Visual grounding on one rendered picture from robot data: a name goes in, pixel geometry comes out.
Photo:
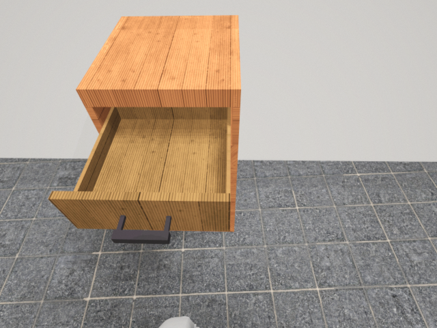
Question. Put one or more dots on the drawer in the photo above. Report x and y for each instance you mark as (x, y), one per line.
(151, 162)

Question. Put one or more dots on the cabinet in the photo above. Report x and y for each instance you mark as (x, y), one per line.
(169, 61)

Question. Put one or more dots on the handle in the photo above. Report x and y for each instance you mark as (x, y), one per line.
(141, 236)

